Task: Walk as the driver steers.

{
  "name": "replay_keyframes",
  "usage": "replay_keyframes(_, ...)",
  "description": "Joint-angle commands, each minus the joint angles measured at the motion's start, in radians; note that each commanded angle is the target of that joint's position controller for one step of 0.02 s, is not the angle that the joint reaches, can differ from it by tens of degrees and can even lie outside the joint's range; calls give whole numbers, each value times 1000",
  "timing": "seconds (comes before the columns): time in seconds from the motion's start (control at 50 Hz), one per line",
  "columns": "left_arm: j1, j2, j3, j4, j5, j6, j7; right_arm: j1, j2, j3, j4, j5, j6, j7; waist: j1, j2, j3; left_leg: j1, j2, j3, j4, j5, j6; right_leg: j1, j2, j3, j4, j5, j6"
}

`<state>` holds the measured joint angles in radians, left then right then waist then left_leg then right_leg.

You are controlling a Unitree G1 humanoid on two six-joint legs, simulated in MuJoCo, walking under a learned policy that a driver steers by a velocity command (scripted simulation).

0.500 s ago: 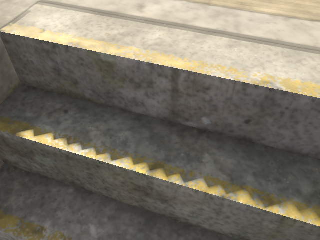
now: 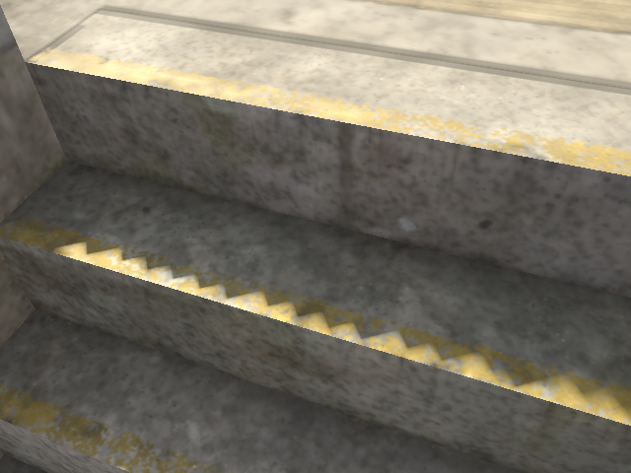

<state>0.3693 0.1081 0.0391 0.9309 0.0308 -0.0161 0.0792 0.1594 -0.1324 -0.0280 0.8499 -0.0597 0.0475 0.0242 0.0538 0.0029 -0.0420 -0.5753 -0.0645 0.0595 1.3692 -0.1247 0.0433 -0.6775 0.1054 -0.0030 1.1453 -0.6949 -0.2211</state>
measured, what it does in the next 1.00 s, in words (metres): steps on the spot: left foot 0.22 m lower, then right foot 0.24 m higher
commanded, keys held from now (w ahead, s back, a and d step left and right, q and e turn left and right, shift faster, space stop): w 1.00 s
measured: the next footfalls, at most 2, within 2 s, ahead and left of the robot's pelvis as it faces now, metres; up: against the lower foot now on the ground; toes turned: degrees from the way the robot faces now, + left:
left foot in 0.16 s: -0.04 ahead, +0.10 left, -0.22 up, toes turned +8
right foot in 0.52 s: +0.10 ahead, -0.15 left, +0.02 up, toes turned -8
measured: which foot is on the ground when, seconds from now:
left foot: up 0.00-0.14, down 0.16-0.56, up 0.58-1.00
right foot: down 0.00-0.10, up 0.12-0.50, down 0.52-1.00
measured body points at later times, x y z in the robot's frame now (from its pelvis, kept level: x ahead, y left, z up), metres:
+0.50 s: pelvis -0.03 -0.02 -0.12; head +0.00 -0.05 +0.33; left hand +0.29 +0.08 -0.12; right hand -0.09 -0.24 -0.28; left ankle -0.07 +0.09 -0.88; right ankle +0.05 -0.14 -0.65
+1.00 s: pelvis -0.05 -0.02 +0.01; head -0.05 -0.03 +0.46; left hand +0.19 +0.20 -0.07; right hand -0.01 -0.25 -0.12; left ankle -0.02 +0.11 -0.59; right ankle +0.04 -0.14 -0.65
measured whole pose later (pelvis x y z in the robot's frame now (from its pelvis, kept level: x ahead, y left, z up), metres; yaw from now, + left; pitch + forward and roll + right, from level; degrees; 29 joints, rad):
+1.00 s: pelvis -0.05 -0.02 +0.01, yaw -4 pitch +1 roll +3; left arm 0.03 0.21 0.09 0.82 0.07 -0.06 0.08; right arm 0.33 -0.15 -0.04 0.72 -0.05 0.03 0.00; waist -0.11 -0.03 -0.03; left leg -0.72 0.02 0.04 1.41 -0.18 0.05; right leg -0.72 -0.12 -0.04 1.13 -0.80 -0.09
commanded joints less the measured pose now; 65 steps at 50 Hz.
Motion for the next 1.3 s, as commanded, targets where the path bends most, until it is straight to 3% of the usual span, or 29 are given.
replay_keyframes(0.02,-96,95,32,-92,23,-19,12,115,-81,-26,-10,-4,-17,-7,-78,-104,-1,116,27,-81,-122,-100,55,-111,-207,524,-291,-253,-95)
replay_keyframes(0.08,-273,82,24,-171,23,4,31,373,-15,-1,79,26,-14,-14,-200,-48,70,422,15,189,-898,-34,104,-292,-21,137,-81,-153,87)
replay_keyframes(0.14,-131,-61,-1,-211,-22,20,40,149,60,54,96,18,-50,-39,3,185,25,215,152,111,-1280,530,128,-109,229,18,944,104,90)
replay_keyframes(0.18,-198,-87,-15,-356,-48,-23,25,107,-87,30,81,-48,-106,-33,123,53,-27,486,285,-37,-951,888,110,-506,147,115,1333,126,115)
replay_keyframes(0.22,-243,27,-28,-379,2,-54,25,322,-249,-33,118,-26,-174,-30,2,30,-91,1001,459,-185,-926,692,185,-920,-18,118,1378,76,97)
replay_keyframes(0.24,-450,67,-40,-459,39,-18,43,322,-315,-81,59,-7,-209,-76,-124,223,-103,872,704,-706,-1145,58,295,-940,-175,287,1289,51,123)
replay_keyframes(0.32,-628,54,-38,-424,9,-5,-17,352,-147,-40,145,17,-193,-99,-134,-197,16,662,470,-285,-1231,-251,220,-852,-140,192,1229,148,101)
replay_keyframes(0.36,-692,-56,-88,-461,-34,13,-15,318,-119,-19,183,12,-178,-80,-114,-157,127,427,377,-196,-1304,-282,197,-766,-115,64,1149,191,101)
replay_keyframes(0.44,-618,-76,-131,-511,-43,27,-25,311,-179,-24,216,46,-162,-89,-60,-24,127,454,353,-73,-1471,6,204,-555,-246,-58,620,77,55)
replay_keyframes(0.52,-316,-16,-85,-324,-52,17,-8,433,-161,-18,126,52,-141,-47,-76,12,-315,326,290,39,-1029,1310,228,364,29,-189,269,-18,67)
replay_keyframes(0.54,-60,61,-44,-273,-33,32,14,293,-296,-53,76,58,-158,-9,109,27,-405,268,231,110,-784,1185,190,458,-47,72,30,-104,52)
replay_keyframes(0.56,45,208,3,-216,11,55,33,166,-312,-77,-5,60,-160,29,159,-181,-416,105,107,88,-474,813,148,483,-154,467,-316,-466,-6)
replay_keyframes(0.58,-17,345,64,-208,3,66,52,-56,-215,-77,-84,39,-150,47,137,-329,-377,-109,11,-91,-85,155,148,454,-280,956,-678,-709,-82)
replay_keyframes(0.6,-169,356,83,-222,-16,45,37,-165,-71,-46,-183,-19,-126,43,95,-192,-245,-265,-14,-283,296,19,110,321,-300,1010,-752,-650,-45)
replay_keyframes(0.64,-386,217,63,-157,-26,1,5,30,70,-4,-195,-52,-81,14,-151,-54,-3,-346,16,-219,542,-47,77,-27,-329,748,-573,-515,-29)
replay_keyframes(0.68,-436,89,32,-74,-3,-36,-23,263,40,-5,-128,-43,-59,-12,-266,-10,49,-287,1,-182,516,1,45,-155,-290,435,-433,-338,38)
replay_keyframes(0.8,-414,185,52,-66,13,-71,-31,230,-23,-16,-96,37,-35,0,-272,-49,26,-232,6,-68,418,81,-4,-191,-300,246,-484,-232,45)
replay_keyframes(0.94,-402,216,83,-171,21,-53,3,131,-17,-16,-179,8,-10,-20,-168,-187,-2,-262,102,-68,94,-105,-2,51,-387,311,-445,-253,25)
replay_keyframes(0.98,-520,182,57,-223,68,-50,3,361,-38,-17,-145,10,-23,-34,-252,-128,-47,-46,58,79,48,-69,-3,-62,-317,145,-289,-304,47)
replay_keyframes(1.04,-860,44,2,-348,30,-44,15,800,62,28,28,8,-55,-12,-488,110,107,428,44,285,-805,326,152,-442,-18,-276,224,-139,272)
replay_keyframes(1.06,-730,-62,-36,-333,-25,-38,33,666,106,55,66,34,-79,1,-361,341,98,369,84,273,-938,570,129,-335,34,-264,575,-52,172)
replay_keyframes(1.1,-522,-187,-96,-418,-80,-21,52,338,99,72,56,4,-117,0,-65,159,30,202,138,179,-1193,613,88,-138,71,-19,1090,6,85)
replay_keyframes(1.12,-483,-187,-75,-449,-96,-10,37,298,57,93,13,-30,-142,-4,12,-29,-67,315,193,-15,-1042,640,101,-243,106,59,1373,112,114)
replay_keyframes(1.14,-465,-209,-89,-574,-27,-31,27,373,-98,57,12,-65,-194,-15,104,16,-36,547,347,-309,-860,1158,52,-587,35,163,1447,164,152)
replay_keyframes(1.16,-388,-105,-91,-548,44,-56,20,384,-250,-17,4,-28,-218,-9,85,16,-51,792,481,-490,-865,924,130,-864,-26,194,1474,247,131)
replay_keyframes(1.18,-547,-6,-68,-549,53,-54,19,388,-288,-50,-4,-17,-231,-37,-16,-59,-49,869,596,-599,-983,640,225,-999,-60,262,1602,219,121)
replay_keyframes(1.2,-696,111,-42,-617,46,-29,14,296,-409,-106,-68,-20,-263,-67,-73,68,-10,851,779,-934,-1190,18,336,-1069,-172,354,1459,233,159)
replay_keyframes(1.22,-886,189,-5,-609,47,-25,-1,391,-257,-76,-51,3,-245,-85,-172,-223,43,794,655,-877,-1246,-235,282,-1080,-236,269,1368,337,159)
replay_keyframes(1.3,-699,58,-22,-529,-11,34,-34,403,-160,-62,-19,11,-201,-89,-167,-207,63,611,435,-440,-1184,-311,252,-799,-200,72,1226,417,148)
Keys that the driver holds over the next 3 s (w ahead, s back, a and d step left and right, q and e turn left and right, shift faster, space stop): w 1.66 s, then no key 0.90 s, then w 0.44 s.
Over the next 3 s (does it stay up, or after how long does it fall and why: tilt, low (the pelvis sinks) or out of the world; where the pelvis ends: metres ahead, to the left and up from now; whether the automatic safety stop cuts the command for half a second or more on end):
stays up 0.17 0.00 0.08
